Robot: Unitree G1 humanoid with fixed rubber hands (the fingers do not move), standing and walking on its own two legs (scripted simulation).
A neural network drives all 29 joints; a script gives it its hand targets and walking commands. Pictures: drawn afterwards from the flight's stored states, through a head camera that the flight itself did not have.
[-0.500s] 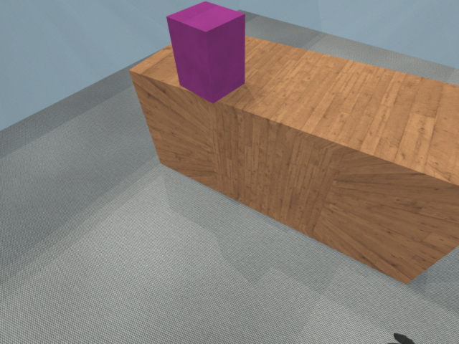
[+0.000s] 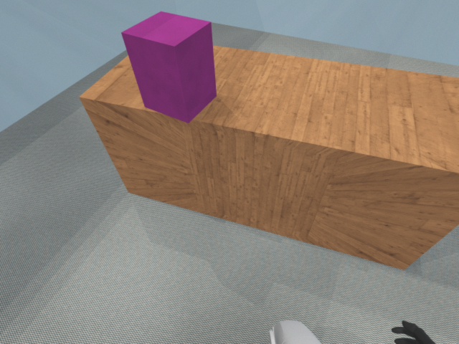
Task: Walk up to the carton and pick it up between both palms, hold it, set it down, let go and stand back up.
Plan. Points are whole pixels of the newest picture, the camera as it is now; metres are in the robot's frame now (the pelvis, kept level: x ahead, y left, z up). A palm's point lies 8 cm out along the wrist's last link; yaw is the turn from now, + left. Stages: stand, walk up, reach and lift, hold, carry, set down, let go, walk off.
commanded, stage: walk up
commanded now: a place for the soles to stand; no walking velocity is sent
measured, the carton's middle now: (174, 68) +0.94 +0.18 +0.00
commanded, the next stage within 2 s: none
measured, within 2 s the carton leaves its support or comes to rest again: neither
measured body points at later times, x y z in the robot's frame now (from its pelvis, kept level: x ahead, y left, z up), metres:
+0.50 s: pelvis +0.17 +0.09 -0.03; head +0.17 +0.07 +0.41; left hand +0.30 +0.41 -0.08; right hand +0.30 -0.24 -0.09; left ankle +0.28 +0.25 -0.69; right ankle +0.18 -0.09 -0.72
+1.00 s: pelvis +0.32 +0.18 -0.04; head +0.31 +0.14 +0.41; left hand +0.50 +0.47 -0.07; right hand +0.35 -0.17 -0.13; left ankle +0.37 +0.30 -0.66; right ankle +0.35 +0.07 -0.72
